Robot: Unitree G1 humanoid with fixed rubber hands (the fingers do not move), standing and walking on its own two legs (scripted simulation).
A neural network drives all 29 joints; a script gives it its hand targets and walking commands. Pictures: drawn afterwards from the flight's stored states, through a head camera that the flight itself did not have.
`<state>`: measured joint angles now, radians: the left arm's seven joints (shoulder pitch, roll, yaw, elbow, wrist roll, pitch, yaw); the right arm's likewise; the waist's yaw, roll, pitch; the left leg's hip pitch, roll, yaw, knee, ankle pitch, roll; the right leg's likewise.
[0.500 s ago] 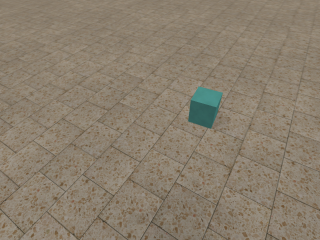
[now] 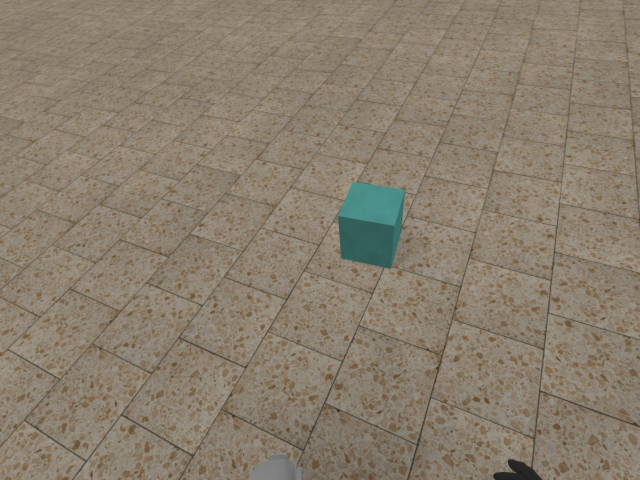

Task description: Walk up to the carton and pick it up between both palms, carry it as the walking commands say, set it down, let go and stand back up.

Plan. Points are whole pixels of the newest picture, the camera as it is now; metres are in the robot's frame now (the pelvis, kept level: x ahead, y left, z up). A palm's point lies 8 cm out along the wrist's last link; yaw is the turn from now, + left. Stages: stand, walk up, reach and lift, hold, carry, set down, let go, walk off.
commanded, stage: walk up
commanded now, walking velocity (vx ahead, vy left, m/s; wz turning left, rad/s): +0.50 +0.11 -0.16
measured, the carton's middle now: (371, 225) +1.15 -0.07 -0.66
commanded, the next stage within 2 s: none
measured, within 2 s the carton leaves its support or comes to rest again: neither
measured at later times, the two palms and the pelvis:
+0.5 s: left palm (197, 349) +0.37 +0.28 -0.14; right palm (521, 471) +0.18 -0.21 -0.11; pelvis +0.26 +0.04 +0.00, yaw -1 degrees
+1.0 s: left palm (235, 308) +0.43 +0.21 -0.11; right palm (499, 266) +0.54 -0.28 -0.15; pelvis +0.47 -0.04 +0.00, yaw -2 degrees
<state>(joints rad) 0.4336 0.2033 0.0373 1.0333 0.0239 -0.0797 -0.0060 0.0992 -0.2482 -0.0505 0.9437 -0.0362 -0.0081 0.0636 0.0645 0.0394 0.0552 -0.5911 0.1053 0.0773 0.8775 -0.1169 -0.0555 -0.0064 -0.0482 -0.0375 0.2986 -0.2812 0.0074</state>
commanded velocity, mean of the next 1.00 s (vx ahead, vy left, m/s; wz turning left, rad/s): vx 0.43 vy -0.03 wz -0.04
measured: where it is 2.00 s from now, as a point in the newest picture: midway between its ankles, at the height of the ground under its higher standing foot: (371, 370)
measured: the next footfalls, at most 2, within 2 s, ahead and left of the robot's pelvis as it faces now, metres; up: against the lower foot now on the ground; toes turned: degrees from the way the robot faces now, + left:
left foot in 0.18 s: +0.28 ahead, +0.16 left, +0.00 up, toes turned +7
right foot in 0.70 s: +0.49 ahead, -0.16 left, +0.00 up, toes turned -10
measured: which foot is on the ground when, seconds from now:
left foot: up 0.00-0.16, down 0.18-0.70, up 0.72-1.00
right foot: down 0.00-0.18, up 0.20-0.68, down 0.70-1.00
